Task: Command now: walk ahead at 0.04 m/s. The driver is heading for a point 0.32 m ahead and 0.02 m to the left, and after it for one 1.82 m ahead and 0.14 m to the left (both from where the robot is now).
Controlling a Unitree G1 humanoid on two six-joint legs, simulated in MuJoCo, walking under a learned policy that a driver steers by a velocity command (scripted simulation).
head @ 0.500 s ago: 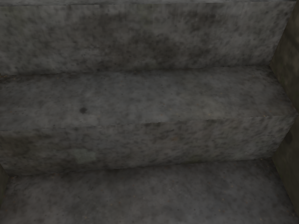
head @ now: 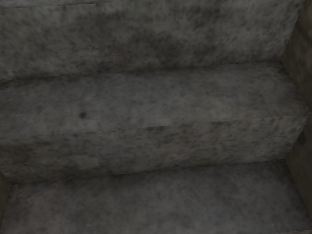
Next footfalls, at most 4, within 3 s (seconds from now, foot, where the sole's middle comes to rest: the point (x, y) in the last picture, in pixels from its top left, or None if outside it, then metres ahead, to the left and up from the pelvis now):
0.76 left None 0.00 0.19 -0.57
1.14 right None -0.03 0.00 -0.77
1.40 left None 0.20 0.25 -0.55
1.76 right None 0.12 0.03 -0.55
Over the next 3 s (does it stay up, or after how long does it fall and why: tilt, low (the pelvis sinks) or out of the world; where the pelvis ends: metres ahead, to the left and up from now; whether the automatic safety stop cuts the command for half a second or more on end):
stays up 0.02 0.09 -0.04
